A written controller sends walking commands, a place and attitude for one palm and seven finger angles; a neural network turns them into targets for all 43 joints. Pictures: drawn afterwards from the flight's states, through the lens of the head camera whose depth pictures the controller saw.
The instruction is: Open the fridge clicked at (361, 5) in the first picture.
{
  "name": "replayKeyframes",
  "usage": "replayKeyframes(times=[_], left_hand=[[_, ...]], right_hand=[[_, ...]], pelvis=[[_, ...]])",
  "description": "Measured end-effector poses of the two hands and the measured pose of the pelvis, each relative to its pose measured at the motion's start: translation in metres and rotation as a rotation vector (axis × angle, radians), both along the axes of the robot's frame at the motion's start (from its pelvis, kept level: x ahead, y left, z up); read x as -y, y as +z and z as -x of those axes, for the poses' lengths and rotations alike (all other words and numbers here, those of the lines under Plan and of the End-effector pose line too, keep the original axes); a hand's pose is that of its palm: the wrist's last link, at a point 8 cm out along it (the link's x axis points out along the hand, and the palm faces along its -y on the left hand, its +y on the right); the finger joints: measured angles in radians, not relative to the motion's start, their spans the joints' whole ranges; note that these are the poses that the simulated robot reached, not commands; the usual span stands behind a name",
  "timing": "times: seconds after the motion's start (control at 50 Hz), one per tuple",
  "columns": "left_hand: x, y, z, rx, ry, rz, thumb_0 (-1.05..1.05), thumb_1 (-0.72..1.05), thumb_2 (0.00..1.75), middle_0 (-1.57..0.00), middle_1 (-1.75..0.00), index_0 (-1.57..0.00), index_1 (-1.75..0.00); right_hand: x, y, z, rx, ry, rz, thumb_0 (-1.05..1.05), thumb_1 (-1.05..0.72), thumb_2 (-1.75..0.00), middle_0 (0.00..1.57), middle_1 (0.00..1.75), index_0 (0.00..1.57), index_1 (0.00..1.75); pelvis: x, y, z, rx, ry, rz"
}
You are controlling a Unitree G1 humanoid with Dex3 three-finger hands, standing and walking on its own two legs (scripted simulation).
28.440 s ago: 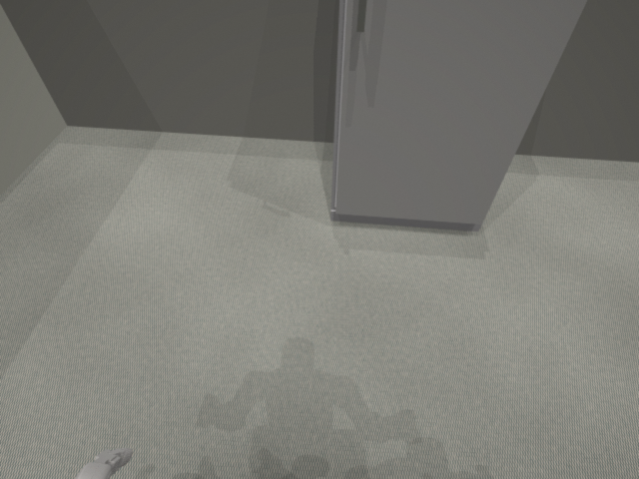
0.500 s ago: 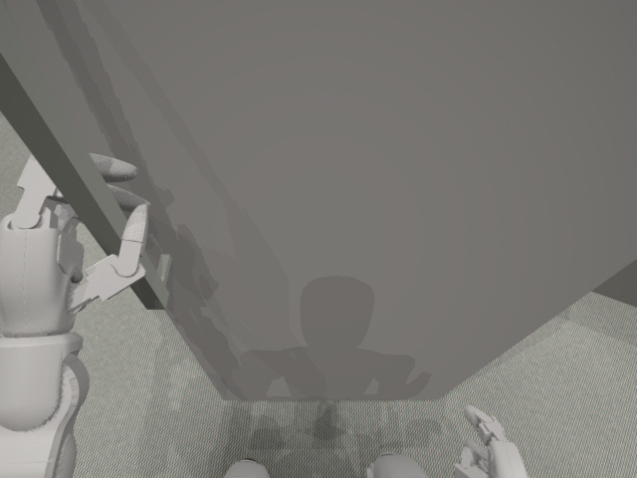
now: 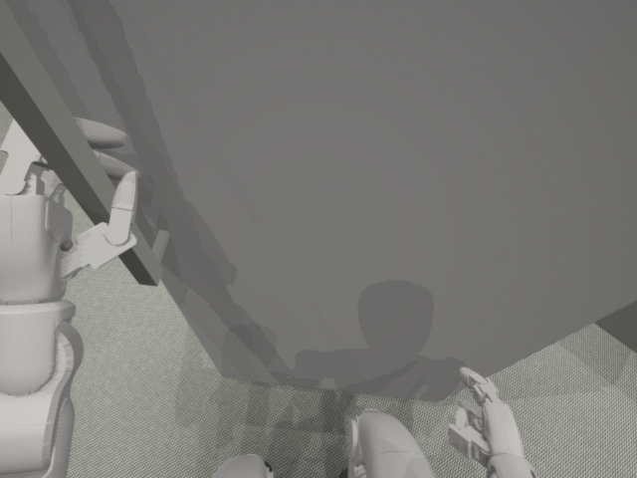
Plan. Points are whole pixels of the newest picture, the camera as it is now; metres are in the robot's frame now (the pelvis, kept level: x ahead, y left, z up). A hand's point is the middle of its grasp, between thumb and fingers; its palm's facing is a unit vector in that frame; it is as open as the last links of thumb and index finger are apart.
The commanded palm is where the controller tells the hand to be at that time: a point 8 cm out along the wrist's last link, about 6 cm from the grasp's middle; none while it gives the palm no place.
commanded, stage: walk backward, drawing the door open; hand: left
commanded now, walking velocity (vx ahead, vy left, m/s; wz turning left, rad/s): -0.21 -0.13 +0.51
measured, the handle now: (74, 119) +0.33 +0.20 +0.27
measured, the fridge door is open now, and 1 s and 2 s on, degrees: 38 69 70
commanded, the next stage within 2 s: stop walking and hold the door back in 0.98 s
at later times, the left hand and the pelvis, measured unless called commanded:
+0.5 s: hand (94, 412) +0.16 +0.16 +0.20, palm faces +0.62 -0.73 -0.28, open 6.4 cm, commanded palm +0.09 +0.19 +0.19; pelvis -0.05 -0.14 +0.00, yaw +16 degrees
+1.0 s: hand out of the picture +0.02 +0.09 +0.20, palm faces +0.78 -0.55 -0.30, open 6.4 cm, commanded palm -0.05 +0.10 +0.20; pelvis -0.12 -0.25 -0.01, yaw +28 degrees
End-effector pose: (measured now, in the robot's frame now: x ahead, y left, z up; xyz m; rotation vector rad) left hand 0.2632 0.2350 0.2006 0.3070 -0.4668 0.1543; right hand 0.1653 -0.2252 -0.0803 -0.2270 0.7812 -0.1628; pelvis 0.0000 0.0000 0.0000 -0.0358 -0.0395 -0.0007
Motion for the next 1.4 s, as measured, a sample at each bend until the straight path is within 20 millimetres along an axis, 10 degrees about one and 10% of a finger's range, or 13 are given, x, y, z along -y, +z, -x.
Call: replayKeyframes(times=[0.16,0.32,0.46,0.86,1.0,1.2,1.4], left_hand=[[0.012,0.002,0.049,-0.036,0.164,0.021,-0.06,0.62,0.83,-0.46,-1.41,-0.3,-1.38],[0.031,0.002,0.1,-0.022,0.447,-0.018,-0.11,0.59,0.81,-0.46,-1.4,-0.3,-1.33],[0.044,0.004,0.145,-0.048,0.493,-0.01,-0.1,0.61,0.77,-0.46,-1.4,-0.31,-1.36],[0.092,0.006,0.26,-0.053,0.568,0.008,-0.08,0.61,0.8,-0.46,-1.42,-0.32,-1.38],[0.126,0.007,0.301,-0.071,0.741,-0.013,-0.11,0.62,0.8,-0.46,-1.41,-0.28,-1.36],[0.166,0.006,0.353,-0.033,0.8,0.034,-0.1,0.62,0.78,-0.47,-1.41,-0.34,-1.38],[0.17,0.005,0.362,0.025,0.724,0.148,-0.05,0.61,0.8,-0.48,-1.47,-0.43,-1.4]], right_hand=[[0.019,0.0,0.011,-0.003,0.119,-0.064,0.01,-0.9,-0.9,0.21,0.3,0.2,0.3],[0.081,-0.034,0.001,0.015,0.189,-0.076,0.01,-0.9,-0.9,0.21,0.3,0.2,0.3],[0.125,-0.01,0.005,-0.029,0.193,0.037,0.01,-0.91,-0.9,0.21,0.3,0.2,0.3],[0.062,-0.003,0.038,0.007,0.525,-0.141,0.01,-0.9,-0.9,0.21,0.3,0.2,0.3],[0.102,-0.027,0.04,-0.018,0.595,-0.154,0.01,-0.9,-0.9,0.21,0.3,0.21,0.3],[0.194,-0.004,0.039,-0.043,0.593,0.079,0.01,-0.91,-0.9,0.21,0.3,0.2,0.3],[0.182,0.016,0.069,0.077,0.704,0.088,0.01,-0.91,-0.9,0.2,0.3,0.2,0.3]], pelvis=[[0.055,0.006,0.02,0.009,0.076,0.043],[0.116,-0.018,0.033,-0.002,0.131,-0.011],[0.137,-0.003,0.044,-0.008,0.248,-0.054],[0.195,0.005,0.102,-0.004,0.452,0.022],[0.248,-0.008,0.117,-0.015,0.484,-0.006],[0.289,0.005,0.139,-0.052,0.621,-0.07],[0.313,-0.002,0.206,-0.026,0.685,-0.055]])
